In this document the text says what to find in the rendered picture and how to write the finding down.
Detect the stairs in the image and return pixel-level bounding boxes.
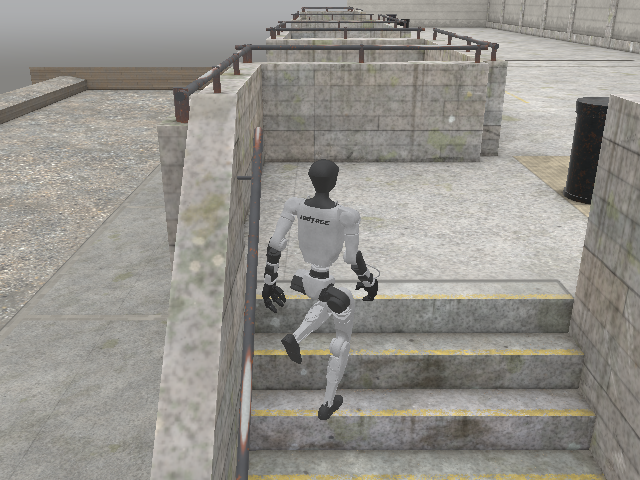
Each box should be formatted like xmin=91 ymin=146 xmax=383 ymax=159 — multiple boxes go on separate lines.
xmin=248 ymin=299 xmax=607 ymax=480

